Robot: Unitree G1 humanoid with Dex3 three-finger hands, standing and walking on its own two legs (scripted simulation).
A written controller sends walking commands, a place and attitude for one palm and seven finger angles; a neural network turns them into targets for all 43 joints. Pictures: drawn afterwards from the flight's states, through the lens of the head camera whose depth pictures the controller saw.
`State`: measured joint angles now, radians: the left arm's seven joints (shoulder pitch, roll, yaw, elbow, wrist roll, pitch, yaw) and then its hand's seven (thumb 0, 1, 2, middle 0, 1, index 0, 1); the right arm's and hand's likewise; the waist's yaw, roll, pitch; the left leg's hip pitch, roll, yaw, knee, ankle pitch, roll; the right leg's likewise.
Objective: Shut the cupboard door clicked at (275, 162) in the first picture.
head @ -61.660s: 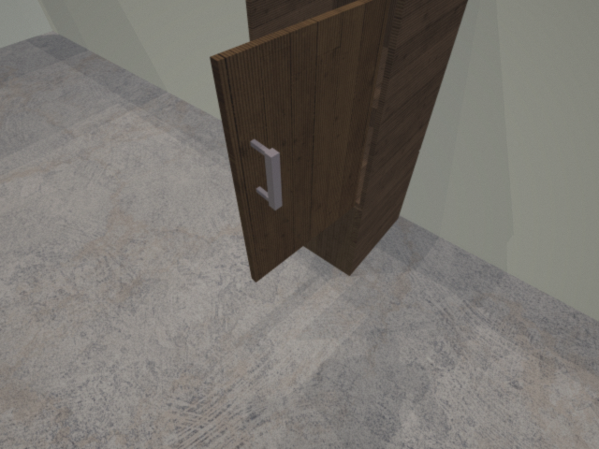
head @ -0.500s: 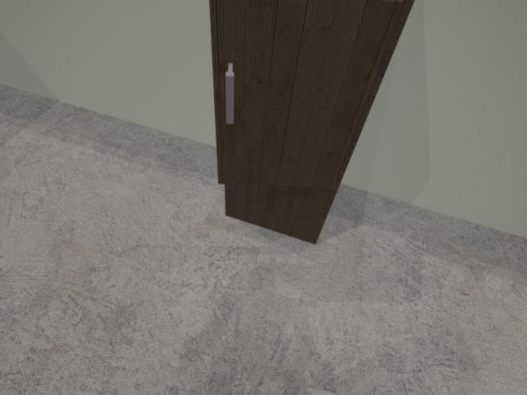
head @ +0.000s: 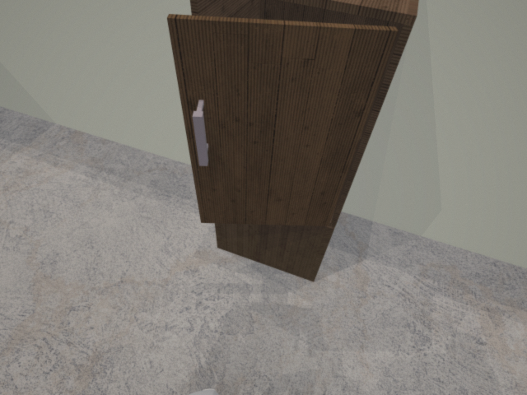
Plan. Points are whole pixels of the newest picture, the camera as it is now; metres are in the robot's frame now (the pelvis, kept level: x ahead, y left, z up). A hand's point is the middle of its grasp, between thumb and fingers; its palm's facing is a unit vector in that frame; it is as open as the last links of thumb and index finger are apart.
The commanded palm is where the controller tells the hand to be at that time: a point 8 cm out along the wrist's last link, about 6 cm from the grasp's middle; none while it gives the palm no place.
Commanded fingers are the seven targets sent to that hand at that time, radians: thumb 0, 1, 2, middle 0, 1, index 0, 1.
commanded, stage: take the last steps up to it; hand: left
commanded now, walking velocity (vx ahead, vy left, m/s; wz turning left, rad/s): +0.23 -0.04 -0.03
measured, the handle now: (202, 134) +0.61 +0.17 +0.03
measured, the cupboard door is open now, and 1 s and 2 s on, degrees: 20 20 20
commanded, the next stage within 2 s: come to a stop and stand still in 0.18 s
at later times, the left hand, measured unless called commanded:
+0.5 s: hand (195, 363) +0.20 +0.13 -0.16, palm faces +0.01 -0.97 -0.24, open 7.3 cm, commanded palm none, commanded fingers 0.00 0.90 0.90 -0.20 -0.30 -0.20 -0.30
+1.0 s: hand (132, 384) +0.17 +0.23 -0.17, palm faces +0.04 -0.96 -0.28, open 7.4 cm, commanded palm none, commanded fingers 0.00 0.90 0.90 -0.20 -0.30 -0.20 -0.30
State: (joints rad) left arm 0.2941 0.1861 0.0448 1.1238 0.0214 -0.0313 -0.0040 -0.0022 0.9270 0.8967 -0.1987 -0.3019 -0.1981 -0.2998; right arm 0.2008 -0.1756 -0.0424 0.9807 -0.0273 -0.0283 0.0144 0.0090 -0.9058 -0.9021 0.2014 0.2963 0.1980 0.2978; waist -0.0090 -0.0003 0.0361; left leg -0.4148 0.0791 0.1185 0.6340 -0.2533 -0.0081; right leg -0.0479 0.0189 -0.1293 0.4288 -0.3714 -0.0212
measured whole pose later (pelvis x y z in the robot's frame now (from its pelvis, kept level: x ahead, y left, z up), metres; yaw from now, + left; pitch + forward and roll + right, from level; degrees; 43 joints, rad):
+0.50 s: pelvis +0.15 -0.06 +0.01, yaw +0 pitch +0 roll +1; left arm 0.17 0.16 0.03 1.08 0.02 -0.02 0.03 0.00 0.94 0.90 -0.20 -0.30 -0.20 -0.30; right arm 0.27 -0.18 -0.04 1.09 0.00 0.04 -0.03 0.01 -0.91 -0.90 0.20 0.30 0.20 0.30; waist -0.01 0.02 0.08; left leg -0.25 0.03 0.06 0.76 -0.54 -0.03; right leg -0.29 -0.04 -0.09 0.52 -0.24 -0.03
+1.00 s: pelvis +0.13 +0.02 -0.01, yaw +0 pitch -3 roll -1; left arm 0.33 0.25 0.02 0.89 0.04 0.04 0.02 0.00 0.91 0.90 -0.20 -0.30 -0.20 -0.30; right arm 0.19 -0.19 -0.04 0.81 -0.02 0.03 0.00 0.01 -0.90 -0.90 0.20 0.30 0.20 0.30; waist 0.03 0.01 0.00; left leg -0.32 -0.01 0.05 0.72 -0.35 0.05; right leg -0.35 -0.07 0.03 0.67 -0.29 0.03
